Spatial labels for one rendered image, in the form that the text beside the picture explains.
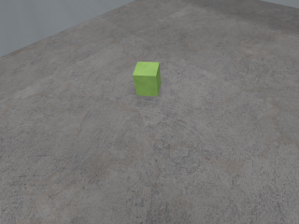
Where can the carton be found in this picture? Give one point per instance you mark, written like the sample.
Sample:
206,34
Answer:
147,78

